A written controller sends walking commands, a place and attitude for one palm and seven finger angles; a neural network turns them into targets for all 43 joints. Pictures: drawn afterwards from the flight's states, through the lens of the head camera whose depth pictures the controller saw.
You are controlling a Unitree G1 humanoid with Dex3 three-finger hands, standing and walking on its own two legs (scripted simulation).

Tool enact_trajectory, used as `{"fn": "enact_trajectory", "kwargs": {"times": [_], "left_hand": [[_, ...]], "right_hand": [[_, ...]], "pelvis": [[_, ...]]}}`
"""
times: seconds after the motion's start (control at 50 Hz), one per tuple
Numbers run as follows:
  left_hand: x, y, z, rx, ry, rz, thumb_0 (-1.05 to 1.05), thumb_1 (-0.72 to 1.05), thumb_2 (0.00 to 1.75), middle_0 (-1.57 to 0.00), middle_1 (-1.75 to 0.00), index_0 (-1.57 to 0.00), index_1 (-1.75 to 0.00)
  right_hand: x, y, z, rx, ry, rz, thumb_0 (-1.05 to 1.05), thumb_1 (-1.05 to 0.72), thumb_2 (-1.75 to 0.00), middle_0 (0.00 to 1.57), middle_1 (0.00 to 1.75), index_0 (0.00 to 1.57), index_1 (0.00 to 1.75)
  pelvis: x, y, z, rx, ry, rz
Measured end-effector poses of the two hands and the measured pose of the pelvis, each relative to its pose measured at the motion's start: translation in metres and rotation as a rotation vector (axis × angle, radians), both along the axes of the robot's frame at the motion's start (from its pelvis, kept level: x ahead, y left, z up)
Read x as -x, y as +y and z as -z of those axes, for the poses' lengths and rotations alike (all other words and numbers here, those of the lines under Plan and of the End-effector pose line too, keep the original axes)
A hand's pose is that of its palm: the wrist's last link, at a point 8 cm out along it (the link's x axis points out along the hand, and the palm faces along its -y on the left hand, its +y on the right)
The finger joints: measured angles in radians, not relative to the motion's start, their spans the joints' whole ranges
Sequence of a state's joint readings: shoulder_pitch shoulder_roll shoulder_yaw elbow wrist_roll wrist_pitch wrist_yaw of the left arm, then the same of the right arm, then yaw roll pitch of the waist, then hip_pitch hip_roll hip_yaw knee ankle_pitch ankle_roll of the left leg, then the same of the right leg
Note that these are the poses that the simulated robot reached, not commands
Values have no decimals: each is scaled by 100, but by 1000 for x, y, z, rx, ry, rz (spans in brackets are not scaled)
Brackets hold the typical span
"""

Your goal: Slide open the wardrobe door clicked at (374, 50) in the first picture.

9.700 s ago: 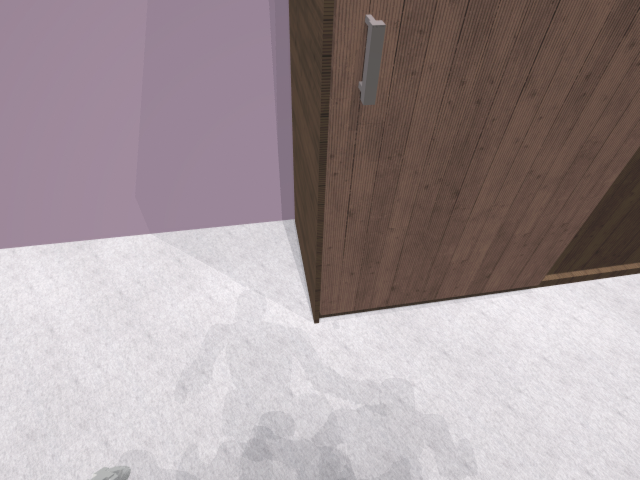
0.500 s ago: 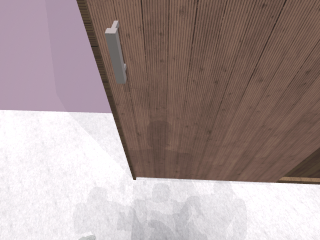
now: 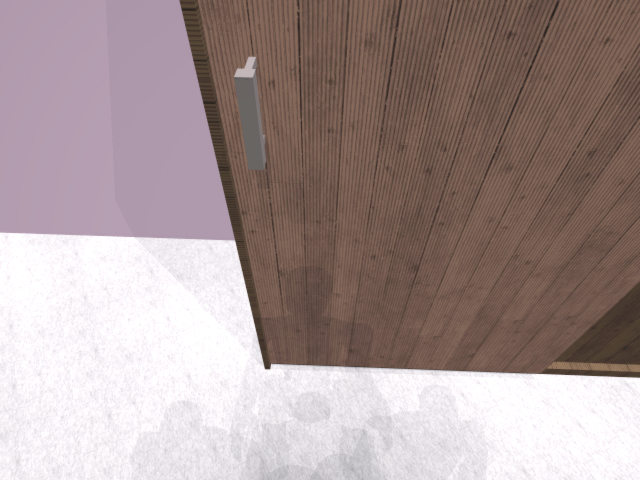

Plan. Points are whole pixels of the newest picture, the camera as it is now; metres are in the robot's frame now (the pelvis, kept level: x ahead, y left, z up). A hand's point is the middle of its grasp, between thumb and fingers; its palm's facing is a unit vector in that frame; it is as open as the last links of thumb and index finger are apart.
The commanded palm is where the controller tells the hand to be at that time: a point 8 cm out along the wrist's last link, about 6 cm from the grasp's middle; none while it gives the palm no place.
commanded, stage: come to a stop and stand still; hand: left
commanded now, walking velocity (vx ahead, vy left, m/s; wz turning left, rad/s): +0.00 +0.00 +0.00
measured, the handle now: (254, 114) +0.54 +0.14 +0.18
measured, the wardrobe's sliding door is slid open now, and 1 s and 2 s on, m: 0.00 0.00 0.00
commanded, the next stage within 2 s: look again from close up in 0.42 s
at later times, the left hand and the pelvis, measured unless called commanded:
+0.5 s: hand out of the picture +0.06 +0.24 -0.15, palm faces +0.04 -0.95 -0.32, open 7.4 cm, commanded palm none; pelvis -0.02 +0.00 -0.01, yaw +1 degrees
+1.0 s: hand out of the picture +0.02 +0.24 -0.16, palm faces +0.00 -0.95 -0.30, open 7.4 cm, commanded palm none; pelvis -0.02 +0.01 +0.00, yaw +2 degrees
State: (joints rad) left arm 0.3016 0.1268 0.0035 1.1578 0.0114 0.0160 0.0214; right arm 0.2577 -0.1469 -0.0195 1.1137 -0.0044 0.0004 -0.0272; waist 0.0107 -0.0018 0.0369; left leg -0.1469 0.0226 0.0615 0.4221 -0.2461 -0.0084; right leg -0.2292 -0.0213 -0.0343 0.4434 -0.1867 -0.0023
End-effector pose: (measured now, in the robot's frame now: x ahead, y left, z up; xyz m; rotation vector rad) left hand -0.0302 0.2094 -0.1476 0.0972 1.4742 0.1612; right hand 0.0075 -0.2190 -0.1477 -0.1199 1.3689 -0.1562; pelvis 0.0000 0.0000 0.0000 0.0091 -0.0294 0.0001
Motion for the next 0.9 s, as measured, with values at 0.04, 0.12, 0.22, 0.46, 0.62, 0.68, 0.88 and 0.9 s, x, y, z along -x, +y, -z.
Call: {"fn": "enact_trajectory", "kwargs": {"times": [0.04,0.12,0.22,0.46,0.62,0.68,0.88,0.9], "left_hand": [[-3,-3,1,7,-13,1,0,91,90,-20,-30,-20,-30],[-10,-6,2,10,-41,27,1,91,90,-20,-30,-20,-30],[-24,13,-1,-44,-123,52,2,92,90,-20,-30,-20,-30],[-77,68,-23,-161,-343,93,1,91,90,-20,-30,-20,-30],[-83,86,-34,-188,-366,124,0,91,90,-20,-30,-20,-30],[-77,88,-35,-189,-351,127,0,91,90,-20,-30,-20,-30],[-50,84,-26,-163,-254,112,1,90,90,-20,-30,-20,-30],[-47,83,-25,-159,-245,110,1,90,90,-20,-30,-20,-30]], "right_hand": [[7,1,-1,-3,13,2,1,-93,-90,20,29,20,30],[19,4,-1,-15,37,2,1,-92,-90,20,29,20,30],[17,-9,2,11,-30,6,1,-91,-90,20,29,20,30],[-14,-50,-16,125,-179,-36,1,-91,-90,20,29,20,30],[-28,-61,-29,157,-215,-83,1,-91,-90,20,29,20,30],[-31,-61,-30,156,-214,-95,1,-91,-90,20,29,20,30],[-31,-55,-28,135,-171,-111,1,-91,-90,20,29,20,30],[-31,-54,-27,132,-165,-111,1,-91,-90,20,29,20,30]], "pelvis": [[1,-1,0,1,0,-1],[3,-3,0,1,-3,-5],[5,-4,5,5,-11,-19],[15,3,7,9,-31,-19],[25,7,4,5,-28,-22],[26,8,3,5,-26,-24],[25,9,1,6,-20,-29],[24,9,1,6,-20,-30]]}}
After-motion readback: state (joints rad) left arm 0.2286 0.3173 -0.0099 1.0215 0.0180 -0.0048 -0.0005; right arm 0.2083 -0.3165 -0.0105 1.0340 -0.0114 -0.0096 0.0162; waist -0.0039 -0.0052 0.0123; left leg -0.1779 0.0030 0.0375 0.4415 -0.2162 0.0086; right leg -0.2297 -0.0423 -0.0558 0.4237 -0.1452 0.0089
